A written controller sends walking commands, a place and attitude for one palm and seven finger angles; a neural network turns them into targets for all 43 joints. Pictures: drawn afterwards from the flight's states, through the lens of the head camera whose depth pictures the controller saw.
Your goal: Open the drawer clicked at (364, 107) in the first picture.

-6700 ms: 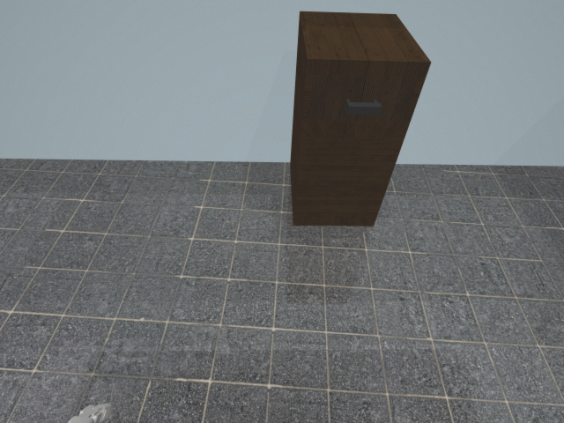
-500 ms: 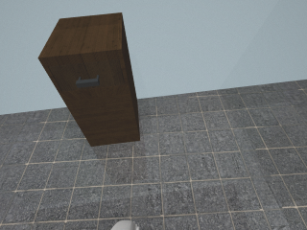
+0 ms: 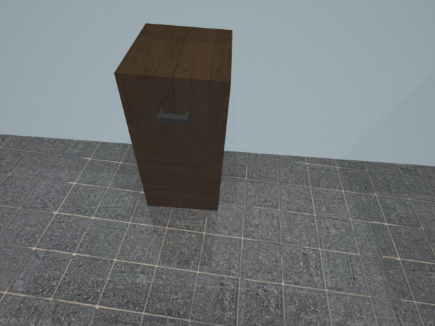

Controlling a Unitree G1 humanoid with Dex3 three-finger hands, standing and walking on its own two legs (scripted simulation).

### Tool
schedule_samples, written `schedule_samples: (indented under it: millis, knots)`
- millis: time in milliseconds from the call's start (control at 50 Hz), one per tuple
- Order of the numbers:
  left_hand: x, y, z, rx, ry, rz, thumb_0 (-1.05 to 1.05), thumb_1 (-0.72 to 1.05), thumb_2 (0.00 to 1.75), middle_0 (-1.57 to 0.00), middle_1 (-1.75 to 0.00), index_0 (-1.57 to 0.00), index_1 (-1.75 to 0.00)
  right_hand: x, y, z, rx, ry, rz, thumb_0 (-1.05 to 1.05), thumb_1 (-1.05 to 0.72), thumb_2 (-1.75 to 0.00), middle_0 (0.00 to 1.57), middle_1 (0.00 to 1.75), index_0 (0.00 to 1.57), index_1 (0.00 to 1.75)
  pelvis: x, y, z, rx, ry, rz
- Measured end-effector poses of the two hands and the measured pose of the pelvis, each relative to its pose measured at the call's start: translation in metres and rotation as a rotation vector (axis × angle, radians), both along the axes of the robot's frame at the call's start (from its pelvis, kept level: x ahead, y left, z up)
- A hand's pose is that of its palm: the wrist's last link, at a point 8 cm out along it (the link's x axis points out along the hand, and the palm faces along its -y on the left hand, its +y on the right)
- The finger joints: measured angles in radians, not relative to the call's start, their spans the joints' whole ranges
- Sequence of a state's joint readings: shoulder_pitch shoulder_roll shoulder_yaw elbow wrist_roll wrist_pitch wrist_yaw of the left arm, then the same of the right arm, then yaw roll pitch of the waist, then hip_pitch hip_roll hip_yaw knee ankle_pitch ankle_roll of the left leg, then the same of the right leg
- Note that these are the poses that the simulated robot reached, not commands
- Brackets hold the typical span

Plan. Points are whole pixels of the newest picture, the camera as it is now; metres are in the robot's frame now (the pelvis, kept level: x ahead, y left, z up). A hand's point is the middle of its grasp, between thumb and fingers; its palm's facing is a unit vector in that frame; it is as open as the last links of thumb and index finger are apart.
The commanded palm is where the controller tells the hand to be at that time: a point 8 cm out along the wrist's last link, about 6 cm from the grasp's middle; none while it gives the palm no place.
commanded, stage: take the last steps up to it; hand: left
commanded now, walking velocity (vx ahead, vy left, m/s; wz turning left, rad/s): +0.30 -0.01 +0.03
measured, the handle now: (173, 115) +0.81 +0.21 -0.12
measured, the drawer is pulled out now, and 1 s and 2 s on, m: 0.00 0.00 0.00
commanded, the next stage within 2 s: come to a stop and stand still in 0.68 s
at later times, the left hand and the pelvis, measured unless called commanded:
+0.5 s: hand out of the picture +0.13 +0.12 -0.17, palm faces +0.10 -0.97 -0.21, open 7.3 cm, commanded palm none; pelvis +0.15 -0.05 +0.00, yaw +2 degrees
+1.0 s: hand (144, 257) +0.31 +0.20 -0.19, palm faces +0.10 -0.98 -0.19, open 7.4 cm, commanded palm none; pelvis +0.29 +0.02 -0.01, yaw +1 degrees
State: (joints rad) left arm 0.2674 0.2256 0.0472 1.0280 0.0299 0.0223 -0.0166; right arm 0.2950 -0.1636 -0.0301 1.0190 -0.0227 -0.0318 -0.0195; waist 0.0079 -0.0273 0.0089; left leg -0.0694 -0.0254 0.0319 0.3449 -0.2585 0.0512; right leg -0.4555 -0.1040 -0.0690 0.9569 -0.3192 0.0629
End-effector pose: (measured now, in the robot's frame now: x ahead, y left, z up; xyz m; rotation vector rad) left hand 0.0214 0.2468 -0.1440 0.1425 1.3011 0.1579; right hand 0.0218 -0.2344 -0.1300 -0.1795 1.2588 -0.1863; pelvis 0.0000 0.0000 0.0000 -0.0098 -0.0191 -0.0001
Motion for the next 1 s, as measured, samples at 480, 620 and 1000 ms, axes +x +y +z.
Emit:
schedule_samples:
  millis: [480,620,1000]
  knots:
    - [0.099,-0.074,0.011,0.021,0.029,0.065,-0.01,0.94,0.90,-0.20,-0.30,-0.20,-0.30,0.129,-0.049,-0.021,0.079,0.081,-0.013,0.01,-0.91,-0.90,0.20,0.30,0.20,0.30,0.142,-0.053,0.000,0.016,-0.009,0.035]
    - [0.079,-0.084,0.000,-0.061,0.198,0.146,0.00,0.92,0.90,-0.20,-0.30,-0.20,-0.30,0.245,-0.023,-0.014,0.073,-0.035,0.088,0.01,-0.91,-0.90,0.20,0.30,0.20,0.30,0.190,-0.032,-0.004,-0.004,0.004,0.045]
    - [0.279,0.000,-0.013,-0.008,0.040,0.069,0.00,0.91,0.90,-0.19,-0.30,-0.19,-0.30,0.343,0.024,-0.004,-0.012,-0.058,0.042,-0.02,-0.95,-0.90,0.21,0.30,0.20,0.30,0.291,0.016,-0.006,0.014,-0.002,0.021]
